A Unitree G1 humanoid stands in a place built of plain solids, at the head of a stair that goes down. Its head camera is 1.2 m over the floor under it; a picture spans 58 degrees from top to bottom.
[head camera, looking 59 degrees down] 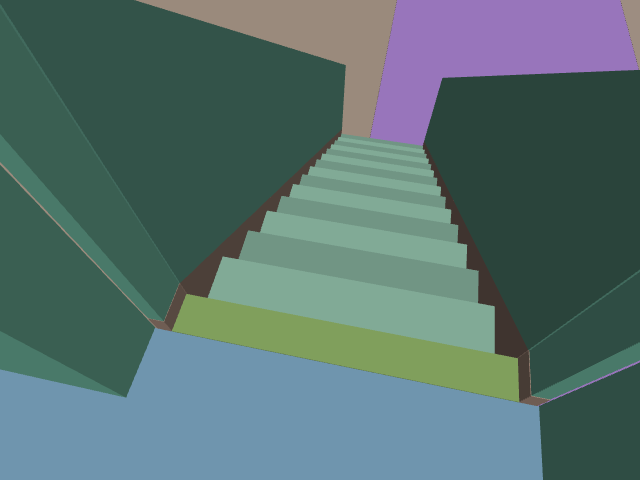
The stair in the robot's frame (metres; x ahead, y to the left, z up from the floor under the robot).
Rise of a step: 0.18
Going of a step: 0.23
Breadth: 0.97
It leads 12 degrees to the right of straight ahead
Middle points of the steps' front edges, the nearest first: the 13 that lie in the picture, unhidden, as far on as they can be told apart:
0.44 -0.07 0.00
0.67 -0.12 -0.18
0.90 -0.17 -0.37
1.13 -0.21 -0.55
1.36 -0.26 -0.73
1.58 -0.31 -0.92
1.82 -0.36 -1.10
2.04 -0.40 -1.29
2.27 -0.45 -1.47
2.50 -0.50 -1.65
2.73 -0.54 -1.84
2.96 -0.59 -2.02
3.19 -0.64 -2.21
